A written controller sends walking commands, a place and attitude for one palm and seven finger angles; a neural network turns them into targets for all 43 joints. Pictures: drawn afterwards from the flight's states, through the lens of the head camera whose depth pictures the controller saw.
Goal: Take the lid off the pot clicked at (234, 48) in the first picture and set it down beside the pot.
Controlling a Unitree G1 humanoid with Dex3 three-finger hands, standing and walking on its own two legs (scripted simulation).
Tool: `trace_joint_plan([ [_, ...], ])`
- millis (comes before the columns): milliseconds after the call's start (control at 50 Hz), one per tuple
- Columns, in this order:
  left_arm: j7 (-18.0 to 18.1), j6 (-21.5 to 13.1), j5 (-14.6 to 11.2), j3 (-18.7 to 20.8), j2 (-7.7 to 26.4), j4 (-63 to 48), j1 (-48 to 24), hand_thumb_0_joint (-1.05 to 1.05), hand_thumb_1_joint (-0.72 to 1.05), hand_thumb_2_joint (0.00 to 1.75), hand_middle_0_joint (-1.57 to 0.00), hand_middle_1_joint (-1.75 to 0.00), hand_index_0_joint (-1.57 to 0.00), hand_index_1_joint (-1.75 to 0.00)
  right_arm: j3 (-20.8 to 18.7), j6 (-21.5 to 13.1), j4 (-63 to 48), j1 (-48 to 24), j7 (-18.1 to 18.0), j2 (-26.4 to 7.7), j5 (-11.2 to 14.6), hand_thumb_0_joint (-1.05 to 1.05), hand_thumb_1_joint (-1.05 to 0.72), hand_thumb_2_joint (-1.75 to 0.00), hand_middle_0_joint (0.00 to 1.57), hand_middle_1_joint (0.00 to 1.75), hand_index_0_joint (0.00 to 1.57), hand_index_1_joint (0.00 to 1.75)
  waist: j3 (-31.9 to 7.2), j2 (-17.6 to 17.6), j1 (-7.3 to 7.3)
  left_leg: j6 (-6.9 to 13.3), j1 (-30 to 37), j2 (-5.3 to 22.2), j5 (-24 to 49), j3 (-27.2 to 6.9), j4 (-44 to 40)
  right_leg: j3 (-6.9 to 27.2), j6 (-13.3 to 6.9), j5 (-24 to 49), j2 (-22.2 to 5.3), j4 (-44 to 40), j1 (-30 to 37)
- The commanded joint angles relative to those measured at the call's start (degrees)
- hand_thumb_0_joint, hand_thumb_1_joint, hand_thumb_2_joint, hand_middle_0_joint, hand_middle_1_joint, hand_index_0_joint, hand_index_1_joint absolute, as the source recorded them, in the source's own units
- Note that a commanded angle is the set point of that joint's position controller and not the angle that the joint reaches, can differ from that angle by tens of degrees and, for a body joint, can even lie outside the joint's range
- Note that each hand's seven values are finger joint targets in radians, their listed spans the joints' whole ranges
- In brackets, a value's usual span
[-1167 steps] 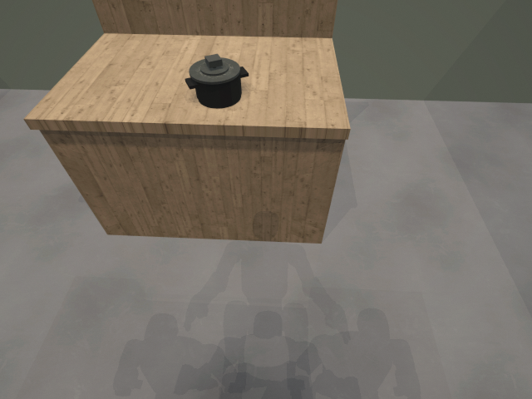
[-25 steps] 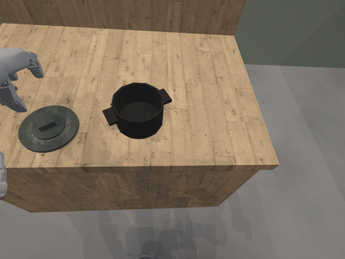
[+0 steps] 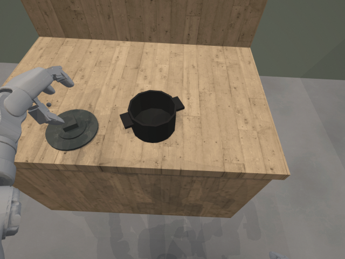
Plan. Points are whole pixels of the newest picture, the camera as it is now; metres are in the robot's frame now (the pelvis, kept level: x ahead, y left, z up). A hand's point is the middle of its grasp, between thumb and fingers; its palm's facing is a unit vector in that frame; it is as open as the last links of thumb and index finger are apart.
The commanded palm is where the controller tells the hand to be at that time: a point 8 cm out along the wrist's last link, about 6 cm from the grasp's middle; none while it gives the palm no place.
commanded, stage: draw the hand back to the body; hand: left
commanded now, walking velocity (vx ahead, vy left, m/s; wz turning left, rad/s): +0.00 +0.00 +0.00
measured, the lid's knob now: (69, 123) +0.49 +0.34 -0.06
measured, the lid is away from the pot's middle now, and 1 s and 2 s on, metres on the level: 0.26 0.26 0.26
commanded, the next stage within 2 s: step back with the hand held close in 1.72 s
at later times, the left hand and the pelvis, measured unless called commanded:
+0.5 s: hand (64, 99) +0.39 +0.24 +0.16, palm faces +0.40 -0.86 -0.33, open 9.7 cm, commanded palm +0.33 +0.27 +0.17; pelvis +0.03 -0.05 +0.01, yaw -2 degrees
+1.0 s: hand (81, 139) +0.30 +0.18 +0.15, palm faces +0.44 -0.84 -0.32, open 7.6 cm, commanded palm +0.24 +0.21 +0.18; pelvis +0.02 -0.11 +0.01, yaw -1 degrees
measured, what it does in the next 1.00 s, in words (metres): shifts its weight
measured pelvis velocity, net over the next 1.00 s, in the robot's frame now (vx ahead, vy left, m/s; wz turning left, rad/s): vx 0.02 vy -0.11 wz -0.02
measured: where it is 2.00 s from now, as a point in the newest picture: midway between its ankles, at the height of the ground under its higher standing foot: outside the picture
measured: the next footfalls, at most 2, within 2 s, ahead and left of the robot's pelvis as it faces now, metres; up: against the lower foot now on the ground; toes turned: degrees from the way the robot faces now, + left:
none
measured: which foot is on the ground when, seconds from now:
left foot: down 0.00-1.00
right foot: down 0.00-1.00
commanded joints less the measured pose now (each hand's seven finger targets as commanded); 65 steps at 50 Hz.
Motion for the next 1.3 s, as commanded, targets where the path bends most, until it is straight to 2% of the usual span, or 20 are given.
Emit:
trace_joint_plan([
  [0,14.52,-0.92,-29.09,10.19,2.64,-12.62,-17.73,0.00,-0.01,0.64,-0.35,-0.86,-0.35,-0.86,-1.47,-6.07,-6.06,3.35,-2.03,-8.79,-0.75,0.00,-0.90,-0.90,0.20,0.30,0.20,0.30,-14.72,-0.97,-1.56,-8.16,31.17,11.68,2.16,-13.33,-10.34,-1.85,-2.27,0.81,1.30,-3.73,-7.21],
  [40,17.43,-0.87,-32.98,15.10,7.96,-11.32,-18.63,0.00,-0.01,0.64,-0.35,-0.86,-0.35,-0.86,-0.87,-7.18,-4.06,2.10,-2.24,-9.85,-0.90,0.00,-0.90,-0.90,0.20,0.30,0.20,0.30,-14.86,-4.94,-0.85,-6.13,24.21,9.82,1.71,-8.39,-9.48,-0.88,-2.14,3.43,0.49,-5.25,-0.41],
  [80,19.50,-2.79,-34.23,17.79,10.09,-19.13,-23.31,0.00,0.04,0.66,-0.34,-0.83,-0.34,-0.83,-1.02,-9.27,-4.19,1.77,-2.05,-9.59,-1.44,0.00,-0.90,-0.90,0.20,0.30,0.20,0.30,-18.84,0.84,-0.80,-6.99,26.64,9.54,8.06,-7.38,-9.03,-1.07,-2.12,7.33,0.28,-4.98,2.56],
  [120,20.63,-4.30,-35.53,15.43,5.64,-28.96,-24.24,0.00,0.08,0.67,-0.33,-0.81,-0.33,-0.81,-0.93,-11.96,-4.85,0.06,-1.44,-8.61,-1.74,0.00,-0.90,-0.90,0.20,0.30,0.20,0.30,-20.48,12.81,-0.59,-9.73,32.91,10.39,15.03,-9.31,-9.45,-1.77,-2.31,7.84,0.38,-4.36,1.23],
  [140,21.11,-4.40,-35.77,16.28,5.78,-31.26,-21.63,0.00,0.10,0.68,-0.33,-0.79,-0.33,-0.79,-0.99,-12.84,-4.57,-0.16,-1.00,-8.57,-2.09,0.00,-0.90,-0.90,0.20,0.30,0.20,0.30,-19.27,15.51,-0.38,-10.35,33.57,10.77,18.21,-9.67,-9.06,-1.67,-2.32,7.99,0.39,-4.42,0.74],
  [160,21.54,-3.77,-36.44,16.90,4.39,-29.34,-15.55,0.00,0.13,0.68,-0.32,-0.78,-0.32,-0.78,-0.87,-13.22,-4.29,-0.14,-0.60,-8.35,-2.29,0.00,-0.90,-0.90,0.20,0.30,0.20,0.30,-18.03,15.14,0.21,-10.59,32.59,10.63,19.86,-9.49,-9.14,-2.17,-2.39,8.23,0.73,-4.56,1.85],
  [200,22.06,-2.16,-37.74,20.01,4.20,-24.17,-2.85,0.00,0.17,0.69,-0.32,-0.75,-0.32,-0.75,-1.01,-13.02,-3.65,0.12,-0.05,-8.47,-2.42,0.00,-0.90,-0.90,0.20,0.30,0.20,0.30,-14.02,7.43,1.24,-9.18,26.41,9.87,17.20,-7.12,-8.84,-3.00,-2.33,9.85,0.69,-4.84,5.64],
  [260,21.65,-2.17,-39.23,18.29,1.22,-26.91,1.53,0.00,0.24,0.71,-0.31,-0.71,-0.31,-0.71,-0.87,-13.00,-4.55,-1.52,0.20,-8.44,-2.27,0.00,-0.90,-0.90,0.20,0.30,0.20,0.30,-11.71,2.41,1.16,-7.68,21.26,8.58,15.00,-4.14,-9.56,-3.23,-2.04,12.55,0.59,-4.91,9.47],
  [340,22.16,-2.88,-39.44,21.94,5.49,-41.74,1.53,0.00,0.33,0.74,-0.29,-0.65,-0.29,-0.65,-1.90,-14.23,-4.94,-2.51,0.38,-8.89,-2.26,0.00,-0.90,-0.90,0.20,0.30,0.20,0.30,-18.29,7.55,1.76,-8.14,29.36,9.42,31.87,-4.51,-6.48,-3.16,-1.53,18.42,0.55,-3.64,9.52],
  [360,22.50,-2.30,-39.42,23.18,5.44,-40.97,5.24,0.00,0.35,0.75,-0.29,-0.64,-0.29,-0.64,-1.93,-14.28,-4.93,-1.91,0.46,-8.81,-2.47,0.00,-0.90,-0.90,0.20,0.30,0.20,0.30,-19.19,6.09,1.86,-8.42,30.23,9.29,34.60,-4.42,-6.88,-3.37,-1.25,18.98,1.19,-3.78,10.28],
  [420,22.70,-0.51,-40.08,22.33,1.60,-38.47,13.24,0.00,0.42,0.77,-0.28,-0.60,-0.28,-0.60,-2.05,-13.97,-4.17,-3.13,0.23,-8.48,-2.29,0.00,-0.90,-0.90,0.20,0.30,0.20,0.30,-13.68,1.05,1.93,-6.83,25.53,8.64,28.92,-2.31,-6.81,-3.25,-0.98,19.76,0.92,-4.10,11.28],
  [480,22.49,0.25,-41.03,19.72,-1.32,-40.36,13.51,0.00,0.49,0.78,-0.27,-0.55,-0.27,-0.55,-1.97,-13.62,-4.01,-4.25,-0.07,-8.23,-1.71,0.00,-0.90,-0.90,0.20,0.30,0.20,0.30,-10.57,0.78,1.36,-6.08,22.85,7.54,21.07,-0.99,-7.89,-3.09,-0.94,18.62,0.95,-5.04,11.44],
  [580,23.64,0.11,-41.35,25.20,4.05,-47.58,16.47,0.00,0.60,0.82,-0.25,-0.48,-0.25,-0.48,-1.55,-14.34,-4.03,-6.69,-0.44,-7.70,-1.90,0.00,-0.90,-0.90,0.20,0.30,0.20,0.30,-14.34,1.98,2.58,-5.20,23.80,6.12,20.41,0.22,-7.37,-1.98,-0.64,23.04,0.68,-4.97,16.00],
  [720,23.54,1.55,-42.65,21.35,-3.14,-47.01,25.28,0.00,0.76,0.86,-0.22,-0.38,-0.22,-0.38,-0.99,-15.24,-4.01,-9.72,-0.76,-6.58,-1.76,0.00,-0.90,-0.90,0.20,0.30,0.20,0.30,-7.58,-0.53,2.70,-4.93,21.91,5.49,14.87,1.34,-7.78,-1.92,0.25,21.06,0.48,-5.87,13.58],
  [840,23.57,0.70,-43.21,25.23,-0.41,-55.79,30.17,0.00,0.90,0.90,-0.20,-0.30,-0.20,-0.30,-0.94,-16.09,-4.62,-11.89,-0.75,-6.12,-2.05,0.00,-0.90,-0.90,0.20,0.30,0.20,0.30,-8.91,-0.95,3.55,-4.67,22.99,5.15,16.05,1.80,-6.57,-0.89,0.92,26.25,-0.22,-5.59,15.21],
  [900,23.24,1.50,-43.71,23.43,-3.62,-54.60,33.02,0.00,0.90,0.90,-0.20,-0.30,-0.20,-0.30,-0.78,-16.03,-4.86,-12.48,-0.94,-5.81,-1.97,0.00,-0.90,-0.90,0.20,0.30,0.20,0.30,-7.17,-2.92,3.44,-4.65,22.21,5.21,13.67,1.85,-6.77,-0.75,1.37,23.94,-0.34,-5.92,13.88],
  [1000,23.35,0.29,-43.97,22.79,-4.91,-64.31,36.73,0.00,0.90,0.90,-0.20,-0.30,-0.20,-0.30,-0.57,-17.47,-5.90,-14.07,-0.93,-5.08,-2.16,0.00,-0.90,-0.90,0.20,0.30,0.20,0.30,-8.40,2.01,4.05,-4.53,24.53,5.08,13.92,1.85,-6.68,-0.45,1.13,22.65,-0.49,-6.39,13.67],
  [1120,23.20,0.68,-44.61,23.44,-7.49,-64.31,47.04,0.00,0.90,0.90,-0.20,-0.30,-0.20,-0.30,-0.83,-17.47,-5.61,-14.47,-1.20,-4.74,-2.43,0.00,-0.90,-0.90,0.20,0.30,0.20,0.30,-4.73,-3.14,4.30,-4.46,22.75,5.36,12.40,1.96,-6.78,-0.52,1.53,21.31,-0.57,-6.91,12.33],
  [1200,23.10,-0.98,-44.48,22.21,-8.56,-74.24,49.14,0.00,0.90,0.90,-0.20,-0.30,-0.20,-0.30,-0.79,-18.69,-6.62,-15.50,-1.12,-4.22,-2.69,0.00,-0.90,-0.90,0.20,0.30,0.20,0.30,-7.03,1.91,4.72,-4.48,24.91,5.32,12.77,1.77,-7.02,-0.66,1.03,19.30,-0.56,-7.10,12.50],
  [1280,23.25,-0.71,-44.55,22.13,-9.66,-74.23,55.47,0.00,0.90,0.90,-0.20,-0.30,-0.20,-0.30,-0.82,-18.96,-6.24,-15.12,-1.14,-4.12,-2.99,0.00,-0.90,-0.90,0.20,0.30,0.20,0.30,-4.28,-2.05,4.72,-4.52,23.55,5.61,12.11,1.36,-7.31,-0.95,1.10,17.88,-0.38,-7.54,11.52],
])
